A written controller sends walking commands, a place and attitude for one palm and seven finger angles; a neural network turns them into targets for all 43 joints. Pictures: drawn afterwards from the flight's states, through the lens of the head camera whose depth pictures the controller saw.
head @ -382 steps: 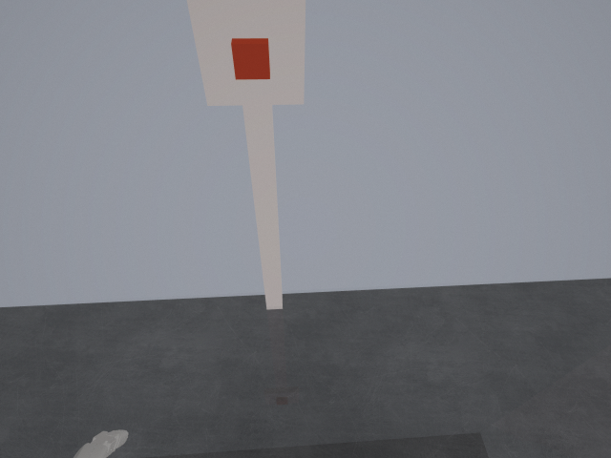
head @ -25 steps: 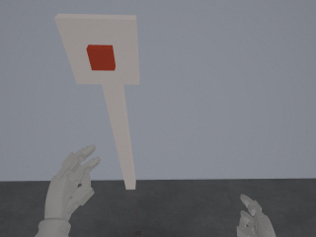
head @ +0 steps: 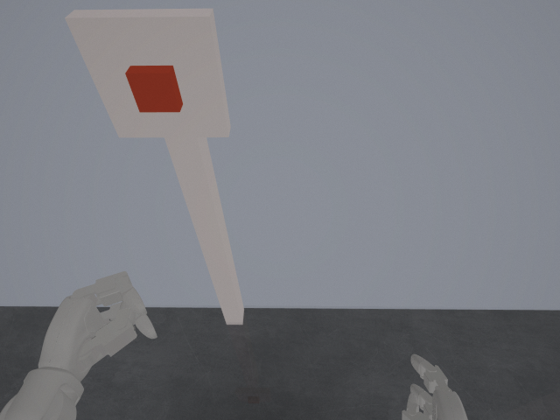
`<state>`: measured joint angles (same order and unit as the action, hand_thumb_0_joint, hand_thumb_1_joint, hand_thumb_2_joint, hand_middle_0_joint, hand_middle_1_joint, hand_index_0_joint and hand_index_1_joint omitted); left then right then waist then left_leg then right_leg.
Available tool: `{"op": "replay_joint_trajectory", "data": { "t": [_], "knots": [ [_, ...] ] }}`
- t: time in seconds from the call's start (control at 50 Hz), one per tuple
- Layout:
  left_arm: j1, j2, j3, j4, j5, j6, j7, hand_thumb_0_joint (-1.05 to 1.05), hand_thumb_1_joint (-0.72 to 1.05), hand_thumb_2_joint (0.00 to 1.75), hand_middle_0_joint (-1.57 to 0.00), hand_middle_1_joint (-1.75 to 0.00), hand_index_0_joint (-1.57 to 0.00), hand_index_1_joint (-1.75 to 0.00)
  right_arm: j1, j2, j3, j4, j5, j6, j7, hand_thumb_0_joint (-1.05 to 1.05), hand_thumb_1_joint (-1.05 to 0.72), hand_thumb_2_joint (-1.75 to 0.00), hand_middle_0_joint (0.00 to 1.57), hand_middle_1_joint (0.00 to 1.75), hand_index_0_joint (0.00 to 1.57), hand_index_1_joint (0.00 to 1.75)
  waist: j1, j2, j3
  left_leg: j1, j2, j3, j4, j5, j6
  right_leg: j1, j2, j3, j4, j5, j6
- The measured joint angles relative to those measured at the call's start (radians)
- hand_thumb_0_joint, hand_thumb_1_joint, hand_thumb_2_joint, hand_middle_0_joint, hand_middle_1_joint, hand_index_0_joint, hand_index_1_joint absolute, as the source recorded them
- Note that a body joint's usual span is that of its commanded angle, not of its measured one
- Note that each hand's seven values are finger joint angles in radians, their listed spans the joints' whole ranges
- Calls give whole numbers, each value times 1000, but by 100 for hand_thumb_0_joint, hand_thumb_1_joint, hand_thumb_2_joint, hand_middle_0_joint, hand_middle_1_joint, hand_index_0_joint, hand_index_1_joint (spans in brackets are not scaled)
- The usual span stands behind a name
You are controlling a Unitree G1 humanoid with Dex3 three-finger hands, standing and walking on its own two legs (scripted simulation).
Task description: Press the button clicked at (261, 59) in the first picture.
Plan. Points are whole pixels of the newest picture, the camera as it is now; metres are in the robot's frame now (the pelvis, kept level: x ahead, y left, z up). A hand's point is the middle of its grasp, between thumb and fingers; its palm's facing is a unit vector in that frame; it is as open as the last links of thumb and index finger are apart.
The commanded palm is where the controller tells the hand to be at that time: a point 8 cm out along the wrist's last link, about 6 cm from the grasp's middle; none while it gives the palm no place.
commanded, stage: raise the hand and make a fist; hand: left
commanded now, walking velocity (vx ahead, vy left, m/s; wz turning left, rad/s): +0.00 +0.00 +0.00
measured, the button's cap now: (156, 88) +0.53 +0.20 +0.22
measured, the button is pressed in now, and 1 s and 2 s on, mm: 0 0 0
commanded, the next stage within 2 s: aim a knuckle at the button in 1.20 s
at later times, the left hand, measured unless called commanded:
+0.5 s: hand (46, 275) +0.23 +0.25 +0.18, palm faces +0.06 -1.00 -0.07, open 3.1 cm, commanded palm +0.20 +0.30 +0.18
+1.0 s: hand (28, 259) +0.24 +0.26 +0.20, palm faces +0.05 -1.00 -0.07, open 3.1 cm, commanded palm +0.20 +0.30 +0.22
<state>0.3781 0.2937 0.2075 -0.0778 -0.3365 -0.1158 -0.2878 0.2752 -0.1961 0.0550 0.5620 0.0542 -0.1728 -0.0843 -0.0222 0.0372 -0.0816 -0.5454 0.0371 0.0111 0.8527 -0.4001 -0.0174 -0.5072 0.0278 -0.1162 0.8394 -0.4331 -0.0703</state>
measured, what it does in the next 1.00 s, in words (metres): stands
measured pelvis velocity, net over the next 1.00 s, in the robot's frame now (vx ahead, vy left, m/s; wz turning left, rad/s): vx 0.00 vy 0.04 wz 0.01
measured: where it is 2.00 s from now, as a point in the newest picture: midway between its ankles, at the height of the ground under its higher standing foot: outside the picture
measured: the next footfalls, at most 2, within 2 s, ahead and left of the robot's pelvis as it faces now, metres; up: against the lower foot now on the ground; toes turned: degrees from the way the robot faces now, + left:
none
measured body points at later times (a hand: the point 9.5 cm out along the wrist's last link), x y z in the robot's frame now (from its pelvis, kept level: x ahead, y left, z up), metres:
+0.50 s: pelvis +0.02 +0.04 +0.03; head +0.00 +0.03 +0.48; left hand +0.22 +0.30 +0.18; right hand +0.23 -0.17 -0.02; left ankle +0.02 +0.13 -0.70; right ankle +0.00 -0.07 -0.70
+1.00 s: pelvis +0.00 +0.04 +0.04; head -0.04 +0.02 +0.49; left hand +0.23 +0.31 +0.21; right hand +0.20 -0.17 -0.02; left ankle +0.02 +0.13 -0.70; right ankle +0.00 -0.07 -0.70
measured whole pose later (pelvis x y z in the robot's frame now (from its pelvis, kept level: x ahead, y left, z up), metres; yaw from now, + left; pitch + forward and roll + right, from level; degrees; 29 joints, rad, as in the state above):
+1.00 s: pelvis +0.00 +0.04 +0.04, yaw +0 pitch -4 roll +0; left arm 0.13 0.35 0.32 -0.28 -0.33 0.34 -0.27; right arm 0.20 -0.24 0.09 0.61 0.08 -0.20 -0.09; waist 0.05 0.05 -0.03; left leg -0.18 -0.02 0.03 0.50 -0.24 0.04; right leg -0.15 -0.01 -0.09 0.49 -0.27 -0.02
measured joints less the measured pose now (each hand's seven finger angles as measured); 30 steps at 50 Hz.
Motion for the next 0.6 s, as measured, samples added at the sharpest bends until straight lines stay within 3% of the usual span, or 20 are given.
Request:
{"op": "replay_joint_trajectory", "data": {
  "t": [0.04, 0.1, 0.16, 0.2, 0.3, 0.46, 0.6],
  "knots": [
    [34, -18, 50, -29, -13, -7, 50, 2, 89, 90, -112, -130, -112, -130, 28, -9, -21, 14, -1, -8, 2, 2, -90, -90, 21, 30, 20, 30, -1, -5, -4, 32, 0, 9, -34, 6, 0, 26, 2, 10, -29, 8, 1],
    [76, -31, 96, -80, -6, -73, 80, 2, 90, 90, -119, -138, -119, -138, 60, -36, -49, 36, -2, -30, 10, 2, -90, -90, 21, 30, 20, 30, 14, -11, -6, 60, -3, 13, -65, 10, 4, 55, 1, 15, -61, 15, 8],
    [92, -38, 83, -107, 0, -125, 50, 2, 90, 90, -123, -143, -123, -143, 65, -74, -66, 53, 2, -62, 14, 2, -90, -90, 21, 30, 20, 30, 29, 1, 0, 76, -10, 7, -80, 14, 13, 80, -4, 9, -89, 23, 17],
    [88, -43, 54, -108, -4, -123, 14, 2, 90, 90, -125, -145, -125, -145, 51, -92, -70, 59, 8, -82, 9, 2, -90, -90, 21, 30, 19, 30, 36, 9, 7, 86, -15, 5, -89, 18, 21, 94, -8, 8, -105, 30, 22],
    [48, -23, 9, -98, 11, -55, -12, 2, 90, 90, -129, -148, -129, -148, -3, -87, -62, 53, 10, -119, -9, 2, -90, -90, 20, 30, 19, 30, 47, 0, 17, 126, -26, 13, -131, 35, 35, 134, -17, 16, -149, 51, 32],
    [-48, -7, 60, -188, 7, 19, 43, 2, 90, 90, -130, -150, -130, -150, -48, -40, -9, 20, 5, -147, 9, 1, -90, -90, 20, 30, 19, 30, 70, -6, 7, 220, -40, 13, -189, 50, 49, 237, -26, 17, -221, 75, 46],
    [-132, 13, 34, -196, 29, 230, 12, 2, 90, 90, -130, -150, -130, -150, -77, -26, 33, 10, 7, -97, 6, 1, -90, -90, 21, 30, 20, 30, 88, 9, 25, 282, -56, 16, -248, 82, 62, 299, -39, 19, -279, 107, 59]
  ]
}}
